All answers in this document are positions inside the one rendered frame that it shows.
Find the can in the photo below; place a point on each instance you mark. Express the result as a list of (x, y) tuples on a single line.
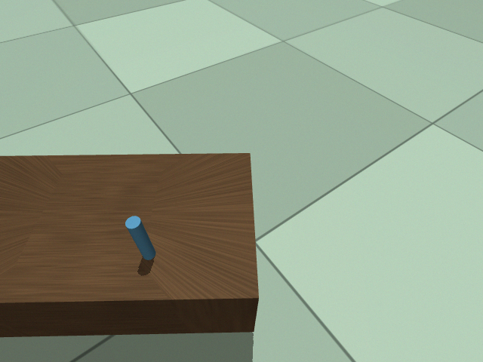
[(141, 238)]

